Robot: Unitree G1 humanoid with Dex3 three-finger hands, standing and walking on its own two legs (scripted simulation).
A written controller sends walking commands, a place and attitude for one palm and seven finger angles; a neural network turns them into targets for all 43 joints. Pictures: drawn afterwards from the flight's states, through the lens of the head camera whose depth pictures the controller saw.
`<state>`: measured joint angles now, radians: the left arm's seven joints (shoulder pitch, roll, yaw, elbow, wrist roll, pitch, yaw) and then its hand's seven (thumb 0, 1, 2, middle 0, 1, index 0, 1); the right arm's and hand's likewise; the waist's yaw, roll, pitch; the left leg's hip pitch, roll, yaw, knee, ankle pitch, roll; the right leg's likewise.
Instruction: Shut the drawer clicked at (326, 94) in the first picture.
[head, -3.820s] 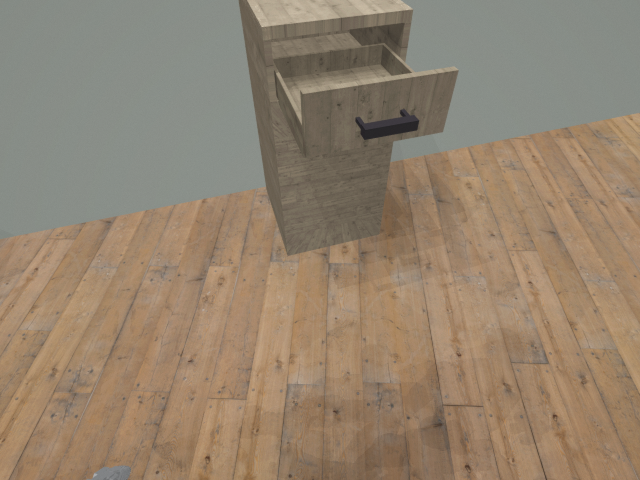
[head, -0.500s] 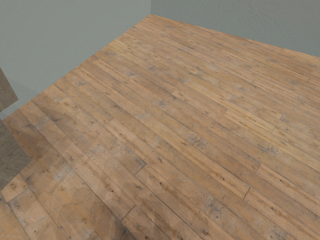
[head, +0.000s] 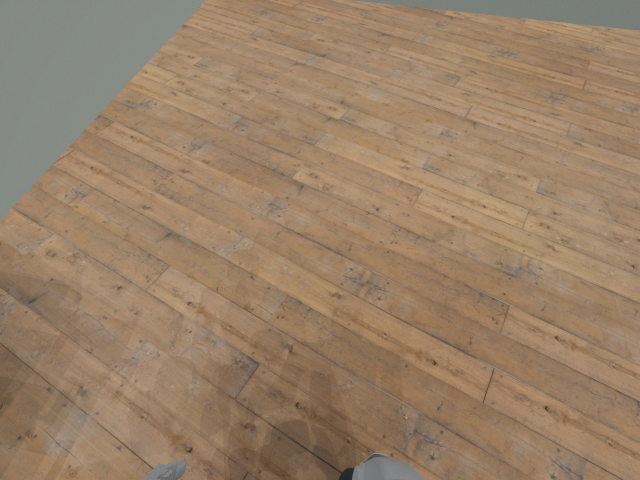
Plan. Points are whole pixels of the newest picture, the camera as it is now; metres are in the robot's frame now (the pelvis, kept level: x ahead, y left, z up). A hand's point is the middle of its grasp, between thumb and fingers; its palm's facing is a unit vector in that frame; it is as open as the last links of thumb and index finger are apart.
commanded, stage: walk to a spot facing it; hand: left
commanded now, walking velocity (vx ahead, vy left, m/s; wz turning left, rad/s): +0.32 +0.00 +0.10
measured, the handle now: out of the picture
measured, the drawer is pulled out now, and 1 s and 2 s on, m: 0.30 0.30 0.30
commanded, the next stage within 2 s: turn to face it in 0.14 s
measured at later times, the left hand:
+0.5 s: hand out of the picture +0.14 +0.18 -0.18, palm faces +0.22 -0.97 -0.13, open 7.4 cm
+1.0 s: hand (188, 362) +0.30 +0.21 -0.12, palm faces +0.42 -0.86 -0.27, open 7.4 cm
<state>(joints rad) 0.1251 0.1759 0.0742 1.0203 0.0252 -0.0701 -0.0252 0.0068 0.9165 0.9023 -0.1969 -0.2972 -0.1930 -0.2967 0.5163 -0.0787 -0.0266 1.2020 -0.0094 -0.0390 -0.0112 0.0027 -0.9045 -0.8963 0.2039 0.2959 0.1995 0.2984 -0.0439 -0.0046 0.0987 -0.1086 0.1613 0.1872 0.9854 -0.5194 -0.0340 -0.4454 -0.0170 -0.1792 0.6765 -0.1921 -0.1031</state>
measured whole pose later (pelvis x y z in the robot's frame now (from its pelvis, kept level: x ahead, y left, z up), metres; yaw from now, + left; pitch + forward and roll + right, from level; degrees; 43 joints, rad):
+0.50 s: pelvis +0.20 +0.03 +0.00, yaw +8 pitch -1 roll -1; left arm 0.37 0.14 0.04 1.09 0.01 -0.03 0.01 0.00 0.91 0.90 -0.20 -0.30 -0.20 -0.30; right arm 0.14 -0.18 -0.04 0.96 -0.03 -0.03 0.01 0.00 -0.91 -0.90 0.20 0.30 0.19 0.30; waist 0.01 -0.03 0.09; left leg -0.42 0.04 0.16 0.65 -0.18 0.08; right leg -0.16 -0.08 -0.22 0.86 -0.49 0.02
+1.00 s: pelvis +0.26 -0.02 +0.02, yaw +25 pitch +1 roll +0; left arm 0.15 0.19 0.06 0.84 0.02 0.01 0.02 0.00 0.91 0.90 -0.20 -0.30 -0.19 -0.30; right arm 0.22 -0.24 -0.11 0.92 -0.02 0.05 0.01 0.00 -0.90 -0.90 0.20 0.30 0.20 0.30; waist -0.04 0.06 0.05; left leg -0.48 -0.06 -0.09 0.75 -0.36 -0.01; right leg -0.28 -0.02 -0.06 0.58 -0.32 0.00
